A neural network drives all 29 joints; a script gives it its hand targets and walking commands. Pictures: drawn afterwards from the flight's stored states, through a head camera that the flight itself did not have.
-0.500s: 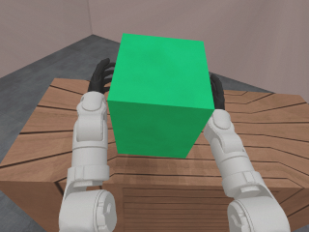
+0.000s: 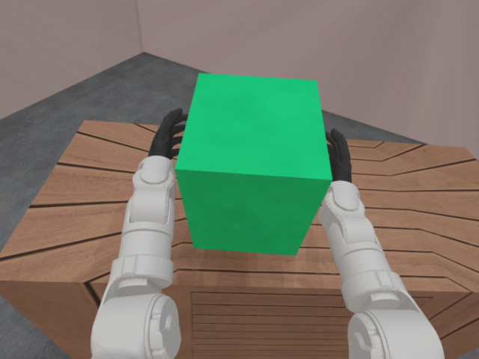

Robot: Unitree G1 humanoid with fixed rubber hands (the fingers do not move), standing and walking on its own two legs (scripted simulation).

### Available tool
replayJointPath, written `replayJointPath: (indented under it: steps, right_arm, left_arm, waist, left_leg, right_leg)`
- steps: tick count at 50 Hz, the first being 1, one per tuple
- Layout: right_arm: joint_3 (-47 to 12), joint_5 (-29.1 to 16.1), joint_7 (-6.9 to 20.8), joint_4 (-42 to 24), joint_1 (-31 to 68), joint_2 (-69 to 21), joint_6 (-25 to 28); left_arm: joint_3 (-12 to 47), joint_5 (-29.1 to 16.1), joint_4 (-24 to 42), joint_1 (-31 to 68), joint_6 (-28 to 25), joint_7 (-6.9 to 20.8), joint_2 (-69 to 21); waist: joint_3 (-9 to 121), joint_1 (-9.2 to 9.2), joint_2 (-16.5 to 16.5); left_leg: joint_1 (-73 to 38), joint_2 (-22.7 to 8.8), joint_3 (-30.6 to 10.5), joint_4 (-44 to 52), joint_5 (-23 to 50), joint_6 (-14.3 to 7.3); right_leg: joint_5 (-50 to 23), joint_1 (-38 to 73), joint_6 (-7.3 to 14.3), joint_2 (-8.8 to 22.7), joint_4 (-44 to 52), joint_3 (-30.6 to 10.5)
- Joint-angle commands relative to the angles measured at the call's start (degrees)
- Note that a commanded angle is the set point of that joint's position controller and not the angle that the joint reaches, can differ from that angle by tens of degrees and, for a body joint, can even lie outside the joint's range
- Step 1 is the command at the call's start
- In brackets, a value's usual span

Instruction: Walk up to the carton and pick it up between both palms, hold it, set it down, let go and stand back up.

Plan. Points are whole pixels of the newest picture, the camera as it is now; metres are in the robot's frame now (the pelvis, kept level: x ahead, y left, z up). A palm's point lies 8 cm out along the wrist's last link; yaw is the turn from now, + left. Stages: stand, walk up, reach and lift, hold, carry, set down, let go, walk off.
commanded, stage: set down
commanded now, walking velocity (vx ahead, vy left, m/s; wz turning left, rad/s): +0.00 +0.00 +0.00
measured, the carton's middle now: (250, 170) +0.42 -0.04 +0.11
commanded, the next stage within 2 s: none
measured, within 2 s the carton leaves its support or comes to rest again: neither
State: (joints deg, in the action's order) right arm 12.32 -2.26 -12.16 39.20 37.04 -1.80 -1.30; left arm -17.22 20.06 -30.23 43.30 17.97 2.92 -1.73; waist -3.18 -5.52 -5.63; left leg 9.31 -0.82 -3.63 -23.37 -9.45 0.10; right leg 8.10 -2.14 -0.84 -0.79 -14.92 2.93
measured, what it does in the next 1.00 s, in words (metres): stands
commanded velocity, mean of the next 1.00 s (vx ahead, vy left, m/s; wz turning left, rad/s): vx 0.00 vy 0.00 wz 0.00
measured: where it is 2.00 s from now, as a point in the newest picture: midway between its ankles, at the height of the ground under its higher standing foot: outside the picture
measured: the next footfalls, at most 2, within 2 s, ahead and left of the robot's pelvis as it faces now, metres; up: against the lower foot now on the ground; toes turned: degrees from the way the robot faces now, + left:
none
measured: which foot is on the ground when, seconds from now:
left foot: down 0.00-1.00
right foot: down 0.00-1.00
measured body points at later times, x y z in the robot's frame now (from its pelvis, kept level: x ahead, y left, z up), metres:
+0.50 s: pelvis +0.01 +0.00 +0.00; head +0.01 +0.06 +0.45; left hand +0.44 +0.12 +0.12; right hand +0.38 -0.17 +0.12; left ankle +0.04 +0.11 -0.75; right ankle +0.01 -0.13 -0.75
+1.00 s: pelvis +0.03 +0.00 +0.00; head +0.05 +0.05 +0.45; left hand +0.46 +0.11 +0.09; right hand +0.39 -0.18 +0.08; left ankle +0.04 +0.11 -0.75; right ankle +0.01 -0.13 -0.75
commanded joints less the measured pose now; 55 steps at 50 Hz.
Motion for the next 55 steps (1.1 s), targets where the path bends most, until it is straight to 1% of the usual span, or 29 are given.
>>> replayJointPath:
  steps: [1,2,3,8,11,13,15,16,18,20,22,23,25,27,28,30,32,33,38,39,42,43,45,47,49,51,52,54,55]
  right_arm:
    - [-19.5,5.1,7.0,-13.1,39.1,-32.7,7.0]
    - [-19.2,5.2,6.9,-9.5,39.7,-33.2,6.6]
    - [-18.5,6.0,6.8,-9.9,38.3,-32.2,6.0]
    - [-16.5,7.2,6.2,-9.6,41.4,-32.2,7.2]
    - [-14.6,8.4,6.6,-9.6,39.6,-32.9,6.9]
    - [-13.0,9.6,6.5,-7.5,38.0,-31.5,6.6]
    - [-14.0,9.3,6.4,-10.7,40.3,-32.9,7.3]
    - [-12.2,9.6,6.4,-9.1,40.9,-32.0,7.7]
    - [-12.4,10.5,6.8,-5.3,39.6,-33.9,7.5]
    - [-12.3,11.7,6.8,-5.8,38.3,-34.3,7.2]
    - [-13.1,10.7,6.3,-9.5,41.7,-35.7,8.7]
    - [-11.9,11.6,6.2,-6.7,42.1,-37.1,8.8]
    - [-12.2,11.6,6.3,-10.9,42.3,-34.6,9.2]
    - [-11.3,12.4,6.2,-6.7,39.6,-35.0,8.0]
    - [-11.1,13.2,6.4,-6.2,39.0,-36.0,8.7]
    - [-12.5,12.4,6.2,-6.4,37.6,-37.1,8.7]
    - [-8.6,14.3,5.8,-2.2,36.4,-37.0,8.2]
    - [-8.0,14.2,5.7,-2.3,37.4,-35.9,7.1]
    - [-11.6,14.4,5.2,-5.7,35.5,-38.1,10.6]
    - [-11.5,13.7,5.1,-5.9,35.5,-37.7,10.2]
    - [-10.6,15.3,4.8,-5.8,35.1,-38.7,10.2]
    - [-8.5,17.0,4.4,-4.7,33.6,-38.1,10.7]
    - [-7.2,17.0,4.7,-2.7,33.5,-36.6,11.1]
    - [-8.2,17.5,4.1,-4.6,33.2,-38.4,12.8]
    - [-10.6,16.8,4.2,-5.9,36.5,-39.2,14.8]
    - [-10.9,17.4,4.2,-4.3,33.4,-39.3,14.0]
    - [-7.4,17.6,4.1,-3.1,35.8,-37.5,14.2]
    - [-6.1,20.4,3.9,-0.6,31.2,-39.3,14.4]
    - [-4.8,20.0,4.1,0.8,31.0,-37.9,14.4]
  left_arm:
    - [22.7,-6.9,3.3,32.7,-5.0,9.7,-29.1]
    - [23.3,-6.6,2.1,36.8,-5.8,9.6,-29.6]
    - [19.4,-5.2,-2.0,31.8,-5.2,10.2,-26.8]
    - [20.7,-6.5,-3.3,36.2,-6.2,10.7,-28.5]
    - [17.7,-4.8,-6.2,33.3,-6.2,11.2,-26.8]
    - [18.7,-5.3,-5.0,35.0,-6.8,11.1,-27.2]
    - [18.9,-5.9,-5.9,35.7,-7.3,10.7,-27.5]
    - [21.5,-6.8,-5.5,38.6,-7.7,10.5,-29.4]
    - [19.8,-6.0,-5.7,38.4,-8.4,10.6,-27.7]
    - [14.7,-4.8,-10.4,35.3,-8.8,11.1,-25.3]
    - [19.7,-6.5,-7.3,39.7,-9.9,11.1,-29.5]
    - [19.8,-6.2,-7.5,40.9,-11.2,10.6,-29.4]
    - [18.9,-6.8,-10.1,35.9,-10.4,10.4,-29.5]
    - [16.6,-5.1,-13.1,36.3,-10.6,11.0,-26.5]
    - [18.2,-6.0,-10.8,37.8,-11.5,11.2,-27.4]
    - [17.7,-5.9,-10.3,37.1,-11.7,11.2,-28.5]
    - [16.9,-4.7,-12.9,37.0,-11.6,12.0,-26.8]
    - [13.8,-3.4,-15.0,37.3,-11.3,12.5,-25.0]
    - [16.7,-4.3,-10.7,35.4,-12.6,12.0,-27.9]
    - [14.1,-3.6,-14.1,31.0,-12.3,12.3,-26.0]
    - [13.6,-3.1,-14.5,31.9,-12.7,13.0,-26.0]
    - [14.8,-3.2,-13.9,34.0,-13.2,13.0,-25.1]
    - [12.1,-1.7,-15.4,33.3,-12.7,12.9,-24.9]
    - [15.6,-3.0,-14.3,33.2,-13.4,12.7,-28.0]
    - [17.8,-3.8,-12.5,32.5,-13.9,11.7,-29.4]
    - [14.3,-2.4,-15.0,33.0,-14.4,12.1,-26.5]
    - [14.1,-1.9,-17.4,34.1,-14.5,12.0,-26.3]
    - [14.6,-1.7,-17.4,33.2,-14.9,12.2,-27.6]
    - [12.9,-1.1,-17.9,32.6,-15.0,12.0,-26.1]
  waist:
    - [35.4,-2.31,7.8]
    - [34.3,-3.65,8.6]
    - [30.0,-1.38,5.9]
    - [31.4,-4.68,6.3]
    - [26.8,-3.21,4.4]
    - [27.4,-4.88,7.2]
    - [30.1,-3.72,6.6]
    - [29.7,-6.21,10.0]
    - [29.0,-4.1,9.2]
    - [27.7,-2.93,4.4]
    - [33.7,-5.06,8.9]
    - [33.9,-4.38,9.2]
    - [33.9,-4.75,7.9]
    - [28.4,-3.31,7.1]
    - [32.2,-4.96,7.4]
    - [33.3,-4.2,6.4]
    - [29.8,-5.82,7.9]
    - [24.8,-4.84,5.8]
    - [34.2,-4.94,8.6]
    - [32.7,-3.52,7.5]
    - [30.6,-4.1,6.5]
    - [32.1,-5.75,8.1]
    - [28.3,-4.38,7.6]
    - [34.0,-6.73,9.9]
    - [41.1,-5.18,10.1]
    - [36.1,-3.81,7.4]
    - [35.6,-5.48,9.8]
    - [32.0,-6.91,8.1]
    - [31.6,-5.67,9.8]
  left_leg:
    - [-11.2,3.9,8.0,7.1,10.0,0.7]
    - [-11.9,4.1,7.8,6.5,10.1,0.9]
    - [-9.4,4.2,8.3,7.8,5.3,-0.2]
    - [-8.5,4.1,8.0,7.7,4.1,-0.1]
    - [-6.7,3.6,8.5,9.3,-0.1,-0.8]
    - [-7.9,3.7,8.6,9.0,0.5,-0.4]
    - [-8.0,3.6,7.9,8.5,3.1,-0.2]
    - [-8.4,3.3,7.5,7.7,2.1,0.8]
    - [-7.8,3.5,8.6,8.2,2.1,0.4]
    - [-4.4,4.2,9.3,9.2,0.2,-1.2]
    - [-4.9,4.1,8.8,7.7,2.9,0.3]
    - [-4.6,3.8,8.4,7.9,2.1,0.3]
    - [-6.8,3.1,7.7,7.7,3.5,0.0]
    - [-3.0,3.9,8.7,8.7,0.2,-0.8]
    - [-3.7,3.5,8.1,8.5,1.8,-0.5]
    - [-4.3,3.8,8.5,7.6,4.7,-0.1]
    - [-2.9,3.9,8.9,7.9,2.2,0.2]
    - [-1.0,3.9,8.5,9.5,-2.4,-0.8]
    - [-4.8,4.0,8.7,5.1,12.2,1.0]
    - [-3.9,3.7,8.2,5.4,11.3,0.3]
    - [-1.0,4.1,8.8,7.1,5.3,-0.4]
    - [-0.6,4.1,8.7,6.9,3.6,-0.2]
    - [-1.1,2.9,8.1,6.9,6.8,0.0]
    - [-3.3,3.3,8.2,4.6,10.8,1.1]
    - [-5.9,3.0,7.7,2.6,17.9,2.1]
    - [-2.4,3.3,9.1,4.1,14.0,0.8]
    - [-2.1,2.6,7.8,4.2,12.8,1.3]
    - [-1.1,3.0,8.5,4.9,9.5,1.3]
    - [-2.9,2.8,8.5,4.6,11.4,1.7]
  right_leg:
    - [-24.3,15.8,-3.0,0.5,-2.1,1.6]
    - [-22.2,13.3,-2.6,0.1,-1.9,2.0]
    - [-20.7,14.6,-3.4,1.1,-1.4,1.0]
    - [-21.2,13.0,-3.2,1.1,-1.3,1.8]
    - [-14.6,12.1,-3.0,0.8,-0.6,1.4]
    - [-15.0,10.3,-2.9,0.9,-0.3,1.3]
    - [-17.1,12.4,-2.9,0.6,-1.2,1.7]
    - [-13.0,9.2,-2.1,0.2,-0.8,2.4]
    - [-13.5,8.8,-2.4,0.6,-0.4,2.2]
    - [-18.9,13.2,-3.8,2.0,-1.2,0.8]
    - [-20.2,13.1,-2.8,0.9,-2.3,1.4]
    - [-16.8,11.2,-2.5,0.9,-1.7,1.5]
    - [-18.2,10.0,-2.7,0.5,-1.5,2.2]
    - [-16.9,11.1,-3.3,1.5,-1.1,0.8]
    - [-19.7,11.9,-3.2,1.2,-2.2,1.4]
    - [-23.8,12.6,-3.6,1.3,-2.7,1.3]
    - [-21.7,11.9,-3.6,1.5,-2.2,1.1]
    - [-17.8,12.4,-3.6,1.7,-1.2,1.0]
    - [-35.4,13.9,-3.8,0.9,-4.6,0.9]
    - [-33.5,15.2,-3.9,1.1,-4.3,0.3]
    - [-29.2,15.5,-4.0,1.4,-3.5,0.6]
    - [-29.9,15.4,-4.1,2.0,-4.0,0.2]
    - [-28.7,13.7,-4.0,1.0,-4.1,0.9]
    - [-31.4,11.4,-3.6,0.8,-4.2,1.3]
    - [-35.5,10.1,-3.5,0.1,-4.3,1.9]
    - [-36.1,12.7,-4.1,0.7,-4.5,0.8]
    - [-31.4,9.7,-4.0,0.6,-4.3,1.8]
    - [-29.7,9.8,-3.8,0.5,-3.7,1.8]
    - [-27.2,8.7,-3.5,0.3,-3.4,2.1]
